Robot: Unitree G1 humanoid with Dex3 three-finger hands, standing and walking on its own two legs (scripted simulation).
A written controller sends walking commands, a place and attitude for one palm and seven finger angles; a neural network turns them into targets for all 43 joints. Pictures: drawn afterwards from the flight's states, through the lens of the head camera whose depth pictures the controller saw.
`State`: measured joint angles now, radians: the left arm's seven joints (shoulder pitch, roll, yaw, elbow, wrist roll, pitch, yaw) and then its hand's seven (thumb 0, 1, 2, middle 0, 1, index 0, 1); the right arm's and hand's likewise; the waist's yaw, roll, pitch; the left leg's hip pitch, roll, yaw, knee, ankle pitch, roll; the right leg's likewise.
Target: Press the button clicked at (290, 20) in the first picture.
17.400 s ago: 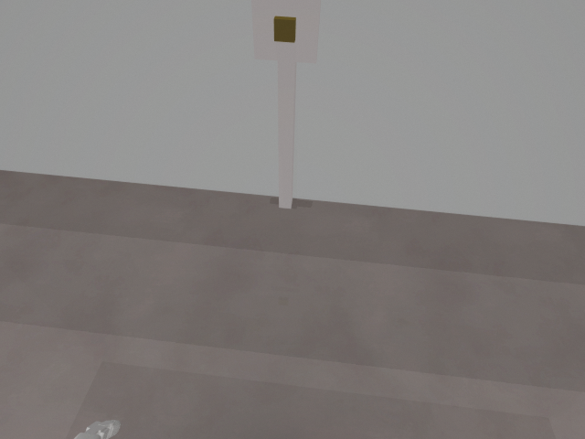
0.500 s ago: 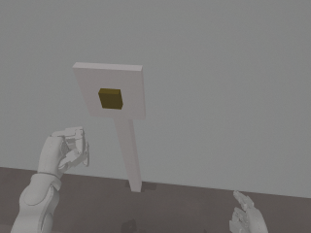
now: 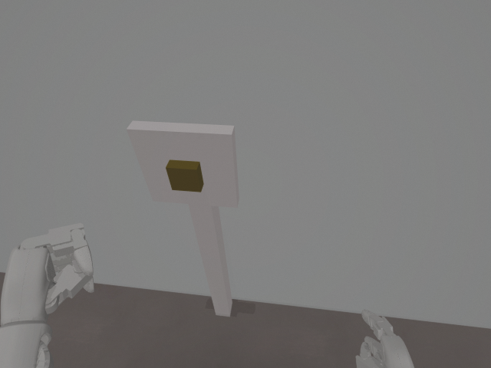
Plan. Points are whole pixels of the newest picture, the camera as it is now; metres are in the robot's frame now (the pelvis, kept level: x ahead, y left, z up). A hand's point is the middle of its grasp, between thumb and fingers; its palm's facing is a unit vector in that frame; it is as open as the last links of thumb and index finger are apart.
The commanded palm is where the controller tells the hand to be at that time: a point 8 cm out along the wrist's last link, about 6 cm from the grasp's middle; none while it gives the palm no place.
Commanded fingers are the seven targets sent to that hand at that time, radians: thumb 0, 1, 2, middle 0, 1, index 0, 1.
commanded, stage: draw the hand back to the body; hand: left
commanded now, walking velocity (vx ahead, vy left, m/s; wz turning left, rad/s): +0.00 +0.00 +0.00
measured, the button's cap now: (186, 175) +0.46 +0.18 +0.06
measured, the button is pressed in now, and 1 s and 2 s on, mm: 0 0 0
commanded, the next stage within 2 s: step back with the hand held close in 0.42 s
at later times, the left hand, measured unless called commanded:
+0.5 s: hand (67, 278) +0.17 +0.23 +0.16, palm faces +0.41 -0.83 -0.37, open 3.1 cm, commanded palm +0.12 +0.27 +0.18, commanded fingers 0.00 0.90 0.90 -1.30 -1.50 -1.30 -1.50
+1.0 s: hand (40, 296) +0.15 +0.26 +0.16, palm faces +0.28 -0.82 -0.50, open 3.1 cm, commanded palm +0.09 +0.30 +0.17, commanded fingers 0.00 0.90 0.90 -1.30 -1.50 -1.30 -1.50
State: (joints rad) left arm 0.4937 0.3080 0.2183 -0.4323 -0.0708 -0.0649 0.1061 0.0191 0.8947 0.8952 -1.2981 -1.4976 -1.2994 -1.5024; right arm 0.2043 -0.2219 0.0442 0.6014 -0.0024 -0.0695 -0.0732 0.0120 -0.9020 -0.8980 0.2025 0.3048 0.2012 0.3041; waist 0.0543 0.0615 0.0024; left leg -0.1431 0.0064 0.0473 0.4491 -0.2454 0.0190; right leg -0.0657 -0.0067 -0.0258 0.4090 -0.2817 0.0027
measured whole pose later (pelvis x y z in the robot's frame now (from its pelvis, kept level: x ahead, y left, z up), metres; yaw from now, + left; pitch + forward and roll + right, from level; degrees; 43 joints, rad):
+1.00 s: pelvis -0.05 +0.02 +0.00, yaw -2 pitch +0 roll -1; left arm 0.65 0.43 0.39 -0.61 -0.06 -0.16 0.12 0.02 0.89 0.89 -1.30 -1.50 -1.30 -1.50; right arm 0.18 -0.22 -0.01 0.52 0.01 0.04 -0.07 0.01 -0.90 -0.90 0.20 0.30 0.20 0.30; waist 0.00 0.00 0.05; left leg -0.32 0.01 0.09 0.50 -0.19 0.05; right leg -0.25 -0.01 0.01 0.46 -0.21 0.03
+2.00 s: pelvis -0.28 +0.03 -0.01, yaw -4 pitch -2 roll +0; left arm 0.57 0.39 0.37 -0.54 -0.04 -0.16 0.16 0.02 0.89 0.90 -1.30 -1.50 -1.30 -1.50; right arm 0.20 -0.19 0.02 0.59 -0.01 -0.11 -0.06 0.01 -0.90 -0.90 0.20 0.30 0.20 0.30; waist -0.04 -0.05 -0.01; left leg -0.31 -0.04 0.06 0.44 -0.12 0.06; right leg -0.25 0.01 0.00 0.65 -0.46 0.00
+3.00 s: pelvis -0.30 +0.05 +0.00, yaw -2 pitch +0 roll +0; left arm 0.61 0.40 0.39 -0.58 -0.02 -0.25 0.16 0.02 0.89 0.89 -1.30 -1.50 -1.30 -1.50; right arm 0.19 -0.20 -0.01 0.59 0.00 -0.11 -0.07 0.01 -0.90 -0.90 0.20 0.30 0.20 0.30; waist 0.00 -0.03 0.04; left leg -0.25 0.01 0.05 0.52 -0.26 0.02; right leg -0.24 -0.01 -0.09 0.50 -0.25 -0.02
